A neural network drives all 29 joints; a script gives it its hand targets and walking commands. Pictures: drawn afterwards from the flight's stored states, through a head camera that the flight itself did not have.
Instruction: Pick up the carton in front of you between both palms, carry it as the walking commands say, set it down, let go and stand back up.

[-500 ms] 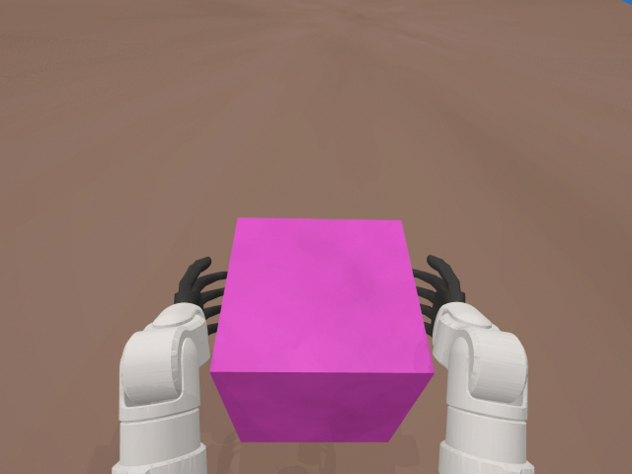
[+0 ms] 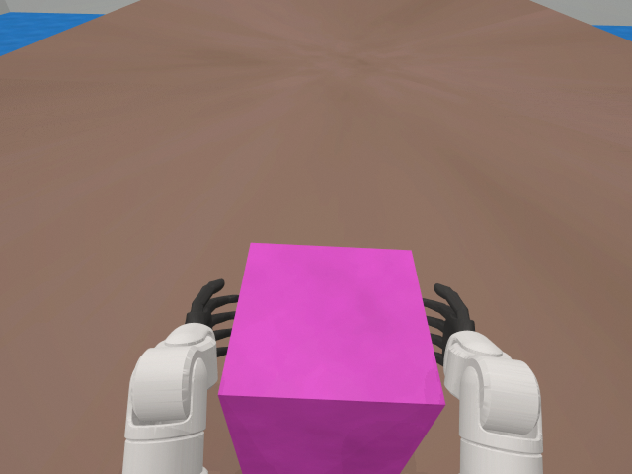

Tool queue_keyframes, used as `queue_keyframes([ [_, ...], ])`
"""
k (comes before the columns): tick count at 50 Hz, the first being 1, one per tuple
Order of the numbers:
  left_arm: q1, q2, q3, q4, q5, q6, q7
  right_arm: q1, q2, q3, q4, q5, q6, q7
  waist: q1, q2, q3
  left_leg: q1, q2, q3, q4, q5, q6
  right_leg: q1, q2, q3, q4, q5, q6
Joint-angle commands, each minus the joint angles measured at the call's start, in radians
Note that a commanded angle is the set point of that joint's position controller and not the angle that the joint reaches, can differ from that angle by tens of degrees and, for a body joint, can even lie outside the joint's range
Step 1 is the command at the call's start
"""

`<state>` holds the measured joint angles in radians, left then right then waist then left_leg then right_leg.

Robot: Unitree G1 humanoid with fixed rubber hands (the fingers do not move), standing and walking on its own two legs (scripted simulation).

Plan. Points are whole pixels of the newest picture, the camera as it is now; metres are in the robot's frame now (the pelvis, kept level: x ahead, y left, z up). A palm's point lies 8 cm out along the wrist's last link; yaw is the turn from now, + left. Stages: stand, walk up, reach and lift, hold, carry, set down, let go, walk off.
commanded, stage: carry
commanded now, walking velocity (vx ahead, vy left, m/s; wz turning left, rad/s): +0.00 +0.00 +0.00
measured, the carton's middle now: (325, 365) +0.28 +0.00 +0.02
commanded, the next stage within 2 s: hold in 1.88 s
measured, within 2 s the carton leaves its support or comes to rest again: neither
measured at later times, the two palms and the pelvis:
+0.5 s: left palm (209, 265) +0.40 +0.17 +0.09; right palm (412, 264) +0.41 -0.13 +0.09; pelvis +0.14 +0.02 +0.02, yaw +0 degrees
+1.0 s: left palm (210, 271) +0.43 +0.18 +0.05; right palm (399, 271) +0.43 -0.12 +0.06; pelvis +0.13 +0.03 +0.01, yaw +0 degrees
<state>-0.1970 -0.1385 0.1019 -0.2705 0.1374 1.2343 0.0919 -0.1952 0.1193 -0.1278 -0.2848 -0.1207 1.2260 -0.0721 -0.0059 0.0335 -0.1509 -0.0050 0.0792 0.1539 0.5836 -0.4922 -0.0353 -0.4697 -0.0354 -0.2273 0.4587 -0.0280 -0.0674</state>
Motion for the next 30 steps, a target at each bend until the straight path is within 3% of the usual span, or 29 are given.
queue_keyframes([
  [1,-0.385,-0.851,-0.649,0.007,-0.405,0.002,-0.254,-0.434,0.874,0.714,-0.014,0.419,0.03,0.249,0.026,-0.272,-0.377,-0.498,-0.084,-0.073,0.502,-0.097,-0.023,0.785,-0.381,0.497,-0.058,0.732,-0.158],
  [3,-0.421,-0.934,-0.664,-0.041,-0.426,-0.02,-0.262,-0.459,0.945,0.726,-0.028,0.426,0.005,0.255,0.017,-0.187,-0.354,-0.476,-0.02,-0.154,0.444,-0.072,0.014,0.643,-0.328,0.386,-0.132,0.455,-0.105],
  [4,-0.446,-0.97,-0.673,-0.062,-0.435,-0.031,-0.267,-0.474,0.971,0.732,-0.045,0.427,-0.006,0.254,0.009,-0.151,-0.313,-0.427,0.014,-0.162,0.293,-0.052,0.019,0.543,-0.297,0.31,-0.159,0.383,-0.063],
  [5,-0.459,-0.995,-0.681,-0.072,-0.442,-0.041,-0.273,-0.476,0.987,0.741,-0.062,0.425,-0.017,0.25,0.008,-0.152,-0.293,-0.357,0.0,-0.131,0.172,-0.04,0.015,0.461,-0.263,0.252,-0.185,0.287,-0.036],
  [7,-0.439,-1.004,-0.692,-0.08,-0.448,-0.053,-0.279,-0.443,1.002,0.757,-0.072,0.41,-0.033,0.238,0.013,-0.174,-0.314,-0.299,-0.031,-0.085,0.065,-0.007,0.01,0.437,-0.25,0.22,-0.203,0.14,-0.042],
  [9,-0.397,-0.987,-0.702,-0.091,-0.446,-0.062,-0.282,-0.388,1.0,0.757,-0.078,0.394,-0.045,0.233,0.017,-0.184,-0.331,-0.249,-0.021,-0.059,-0.022,0.118,0.009,0.415,-0.247,0.194,-0.192,0.061,-0.042],
  [11,-0.392,-0.967,-0.718,-0.099,-0.442,-0.068,-0.287,-0.362,0.984,0.759,-0.08,0.381,-0.051,0.234,0.011,-0.152,-0.306,-0.168,-0.004,-0.03,-0.161,0.311,0.005,0.337,-0.212,0.147,-0.164,-0.056,-0.013],
  [13,-0.4,-0.936,-0.725,-0.091,-0.431,-0.07,-0.29,-0.36,0.959,0.758,-0.061,0.369,-0.051,0.24,0.008,-0.103,-0.249,-0.147,0.073,-0.085,-0.217,0.37,0.003,0.271,-0.18,0.121,-0.144,-0.191,0.037],
  [14,-0.415,-0.925,-0.729,-0.078,-0.429,-0.069,-0.29,-0.375,0.942,0.753,-0.046,0.364,-0.051,0.244,0.013,-0.052,-0.205,-0.174,0.115,-0.12,-0.194,0.395,0.012,0.266,-0.149,0.119,-0.114,-0.134,0.06],
  [16,-0.424,-0.892,-0.725,-0.042,-0.414,-0.069,-0.287,-0.366,0.914,0.731,0.016,0.353,-0.056,0.251,0.009,0.022,-0.16,-0.204,0.118,-0.117,-0.163,0.489,0.023,0.283,-0.146,0.13,-0.058,0.018,0.07],
  [19,-0.4,-0.846,-0.683,0.044,-0.362,-0.087,-0.276,-0.336,0.874,0.684,0.119,0.32,-0.081,0.255,0.006,0.015,-0.174,-0.193,0.11,-0.12,-0.126,0.697,0.033,0.303,-0.148,0.13,0.035,0.185,0.066],
  [21,-0.384,-0.831,-0.64,0.107,-0.322,-0.112,-0.272,-0.329,0.862,0.646,0.18,0.295,-0.11,0.258,0.007,0.012,-0.175,-0.183,0.108,-0.117,-0.106,0.782,0.035,0.3,-0.145,0.125,0.061,0.216,0.073],
  [30,-0.444,-0.879,-0.615,0.162,-0.282,-0.281,-0.276,-0.407,0.893,0.623,0.212,0.256,-0.275,0.269,0.006,-0.013,-0.227,-0.166,0.097,-0.1,-0.062,0.801,0.047,0.313,-0.136,0.117,0.104,0.212,0.077],
])
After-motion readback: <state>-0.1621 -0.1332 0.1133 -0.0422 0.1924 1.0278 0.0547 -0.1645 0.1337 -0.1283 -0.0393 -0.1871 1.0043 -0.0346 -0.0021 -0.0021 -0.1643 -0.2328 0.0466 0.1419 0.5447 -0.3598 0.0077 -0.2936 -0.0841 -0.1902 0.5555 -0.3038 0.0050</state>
